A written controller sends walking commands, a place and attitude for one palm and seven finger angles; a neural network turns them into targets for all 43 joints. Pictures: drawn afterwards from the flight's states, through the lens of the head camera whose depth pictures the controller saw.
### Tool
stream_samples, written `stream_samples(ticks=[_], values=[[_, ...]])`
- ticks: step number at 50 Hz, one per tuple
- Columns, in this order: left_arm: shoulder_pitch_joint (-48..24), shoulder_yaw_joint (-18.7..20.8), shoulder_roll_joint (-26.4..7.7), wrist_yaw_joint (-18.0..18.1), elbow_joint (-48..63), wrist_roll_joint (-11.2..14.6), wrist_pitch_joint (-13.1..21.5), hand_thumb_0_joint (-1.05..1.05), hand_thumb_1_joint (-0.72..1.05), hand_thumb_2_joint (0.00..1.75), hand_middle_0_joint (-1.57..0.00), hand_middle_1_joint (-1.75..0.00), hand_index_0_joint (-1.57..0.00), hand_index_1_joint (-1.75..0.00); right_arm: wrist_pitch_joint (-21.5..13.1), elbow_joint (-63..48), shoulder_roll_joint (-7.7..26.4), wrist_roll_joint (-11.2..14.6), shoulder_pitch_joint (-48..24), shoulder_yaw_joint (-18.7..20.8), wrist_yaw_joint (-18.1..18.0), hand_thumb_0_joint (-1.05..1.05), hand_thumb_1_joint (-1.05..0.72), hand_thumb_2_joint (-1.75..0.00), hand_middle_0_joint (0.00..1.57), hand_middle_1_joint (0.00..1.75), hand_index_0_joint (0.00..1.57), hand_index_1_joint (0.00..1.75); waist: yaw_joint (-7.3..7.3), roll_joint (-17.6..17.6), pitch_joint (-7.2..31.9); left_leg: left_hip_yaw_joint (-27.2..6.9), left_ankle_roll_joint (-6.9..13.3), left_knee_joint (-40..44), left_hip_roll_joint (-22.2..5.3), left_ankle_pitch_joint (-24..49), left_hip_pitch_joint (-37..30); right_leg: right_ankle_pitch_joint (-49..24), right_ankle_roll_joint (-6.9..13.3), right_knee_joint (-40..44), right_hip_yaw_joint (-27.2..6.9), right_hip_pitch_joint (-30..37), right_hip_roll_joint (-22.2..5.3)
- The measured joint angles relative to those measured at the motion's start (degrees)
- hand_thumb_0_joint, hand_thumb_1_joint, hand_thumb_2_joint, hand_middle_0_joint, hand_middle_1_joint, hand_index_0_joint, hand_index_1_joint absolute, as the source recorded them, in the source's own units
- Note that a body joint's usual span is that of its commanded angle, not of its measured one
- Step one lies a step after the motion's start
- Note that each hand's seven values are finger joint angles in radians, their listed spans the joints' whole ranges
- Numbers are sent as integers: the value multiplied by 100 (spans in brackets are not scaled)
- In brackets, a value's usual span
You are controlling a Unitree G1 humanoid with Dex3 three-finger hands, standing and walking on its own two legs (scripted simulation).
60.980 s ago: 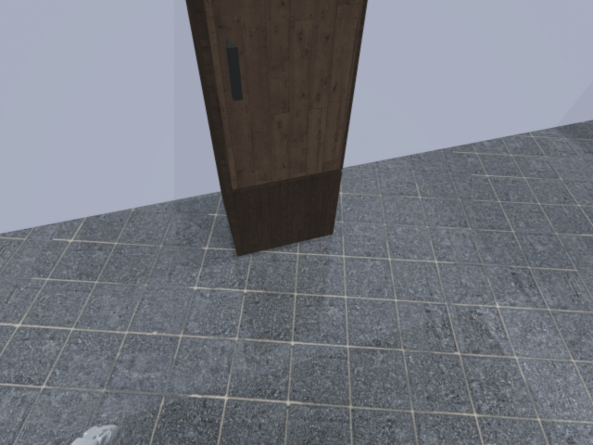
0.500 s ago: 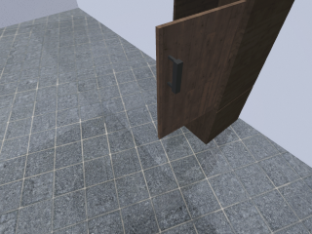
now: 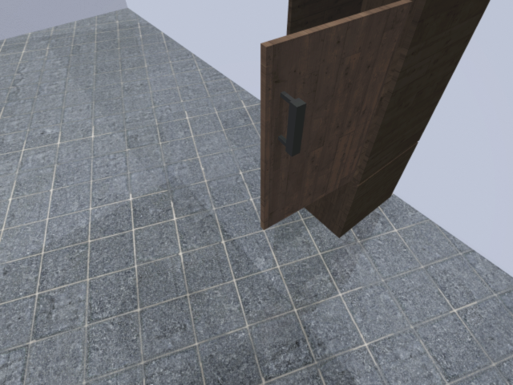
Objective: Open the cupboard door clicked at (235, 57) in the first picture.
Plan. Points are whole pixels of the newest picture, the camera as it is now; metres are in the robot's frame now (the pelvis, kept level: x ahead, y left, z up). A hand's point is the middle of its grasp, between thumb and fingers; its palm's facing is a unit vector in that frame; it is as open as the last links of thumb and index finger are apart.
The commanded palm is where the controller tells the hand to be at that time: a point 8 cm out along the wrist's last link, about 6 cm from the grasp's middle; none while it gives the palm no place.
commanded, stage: look to check the result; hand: left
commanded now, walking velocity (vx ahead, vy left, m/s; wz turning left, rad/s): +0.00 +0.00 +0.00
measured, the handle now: (289, 123) +0.62 -0.04 +0.05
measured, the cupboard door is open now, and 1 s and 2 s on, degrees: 85 85 85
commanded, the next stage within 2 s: stand and wait in 0.34 s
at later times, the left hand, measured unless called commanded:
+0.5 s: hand out of the picture +0.05 +0.19 -0.17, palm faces +0.01 -0.97 -0.24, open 7.4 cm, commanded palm none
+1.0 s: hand out of the picture +0.08 +0.22 -0.16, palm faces +0.00 -0.96 -0.29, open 7.4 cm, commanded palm none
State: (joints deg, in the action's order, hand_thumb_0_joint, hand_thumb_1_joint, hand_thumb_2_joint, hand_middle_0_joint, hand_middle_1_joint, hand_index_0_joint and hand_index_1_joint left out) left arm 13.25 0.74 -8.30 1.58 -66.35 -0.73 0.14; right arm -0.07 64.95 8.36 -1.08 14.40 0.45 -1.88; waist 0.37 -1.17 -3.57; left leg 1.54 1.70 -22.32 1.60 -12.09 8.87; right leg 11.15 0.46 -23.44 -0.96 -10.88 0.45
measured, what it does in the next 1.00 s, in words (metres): stands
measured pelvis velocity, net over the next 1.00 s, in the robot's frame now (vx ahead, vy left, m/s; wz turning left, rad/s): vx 0.02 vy -0.01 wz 0.01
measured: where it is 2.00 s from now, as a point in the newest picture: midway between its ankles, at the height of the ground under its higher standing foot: outside the picture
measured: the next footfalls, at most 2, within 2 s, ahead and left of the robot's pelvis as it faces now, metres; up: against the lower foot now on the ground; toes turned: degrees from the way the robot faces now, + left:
none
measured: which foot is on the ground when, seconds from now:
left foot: down 0.00-1.00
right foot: down 0.00-1.00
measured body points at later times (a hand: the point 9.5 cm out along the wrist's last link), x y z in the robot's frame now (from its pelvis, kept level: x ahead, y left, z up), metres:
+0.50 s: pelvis +0.01 +0.00 +0.00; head +0.03 -0.01 +0.45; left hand +0.05 +0.24 -0.15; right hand +0.03 -0.25 -0.16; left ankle +0.00 +0.10 -0.74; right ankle +0.02 -0.11 -0.74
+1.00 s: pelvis +0.02 -0.01 +0.00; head +0.04 -0.01 +0.45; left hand +0.08 +0.27 -0.14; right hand +0.07 -0.28 -0.15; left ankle +0.00 +0.10 -0.74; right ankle +0.02 -0.11 -0.74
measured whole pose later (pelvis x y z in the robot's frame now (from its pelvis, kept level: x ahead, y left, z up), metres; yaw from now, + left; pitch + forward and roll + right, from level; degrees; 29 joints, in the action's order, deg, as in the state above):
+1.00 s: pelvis +0.02 -0.01 +0.00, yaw +1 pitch -1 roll +0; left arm 7.1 1.1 -15.2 0.4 -65.4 -0.7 0.9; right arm -0.4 65.2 15.8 -1.1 8.1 0.6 -1.0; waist 0.4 -0.9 -4.0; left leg 0.7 1.1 -18.1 1.1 -11.3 5.7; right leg 10.5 1.0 -19.1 -0.2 -7.4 0.9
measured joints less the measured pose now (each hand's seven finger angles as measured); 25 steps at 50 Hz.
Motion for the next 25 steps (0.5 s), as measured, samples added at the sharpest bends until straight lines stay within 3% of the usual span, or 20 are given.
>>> stream_samples(ticks=[25], values=[[-324, 32, -314, -48, 68, 5, 51, 1, 91, 90, -20, -30, -20, -30, -16, 36, 341, -4, -300, 17, 25, 1, -91, -90, 20, 29, 20, 30, 16, 15, -24, -34, -30, 181, -29, -6, -187, 2, 28, 201, 29, 202, 29]])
